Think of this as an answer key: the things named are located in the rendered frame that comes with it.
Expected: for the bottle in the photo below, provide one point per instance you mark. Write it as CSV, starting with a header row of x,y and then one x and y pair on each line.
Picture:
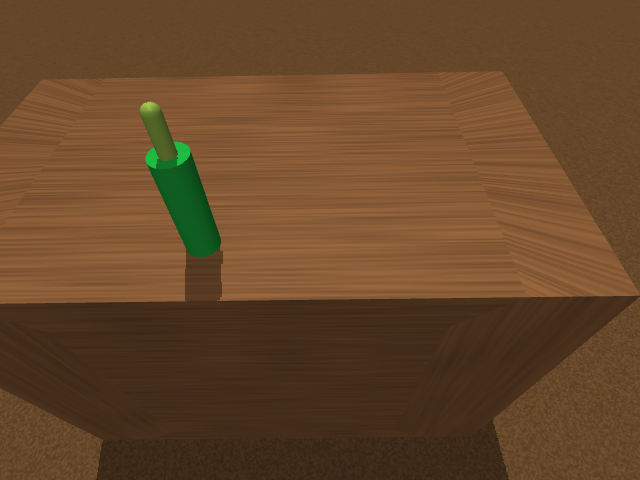
x,y
175,174

